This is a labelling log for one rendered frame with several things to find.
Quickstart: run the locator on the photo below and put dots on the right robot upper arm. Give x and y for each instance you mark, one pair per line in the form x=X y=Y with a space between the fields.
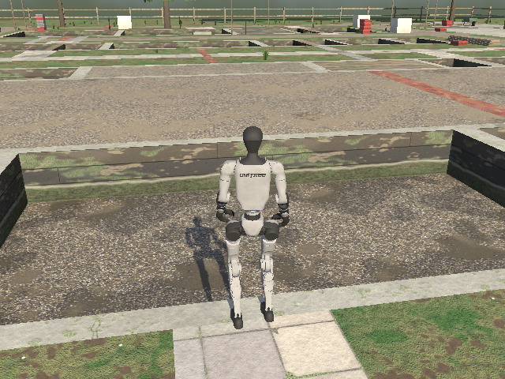
x=280 y=181

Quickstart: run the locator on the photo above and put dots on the robot right foot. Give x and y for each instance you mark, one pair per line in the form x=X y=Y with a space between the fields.
x=268 y=316

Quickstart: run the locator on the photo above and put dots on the robot left hand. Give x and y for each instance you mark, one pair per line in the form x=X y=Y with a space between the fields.
x=220 y=215

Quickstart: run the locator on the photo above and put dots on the right robot thigh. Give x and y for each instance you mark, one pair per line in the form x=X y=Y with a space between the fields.
x=268 y=239

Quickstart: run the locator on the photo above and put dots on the left robot upper arm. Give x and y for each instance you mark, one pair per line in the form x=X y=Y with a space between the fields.
x=224 y=180

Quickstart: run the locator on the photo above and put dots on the robot left forearm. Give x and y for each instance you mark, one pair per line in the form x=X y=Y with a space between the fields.
x=221 y=207

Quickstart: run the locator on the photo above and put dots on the robot right forearm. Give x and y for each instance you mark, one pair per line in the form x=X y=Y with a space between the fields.
x=284 y=208

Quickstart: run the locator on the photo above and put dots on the robot right hand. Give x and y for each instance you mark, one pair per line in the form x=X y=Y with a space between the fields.
x=278 y=217

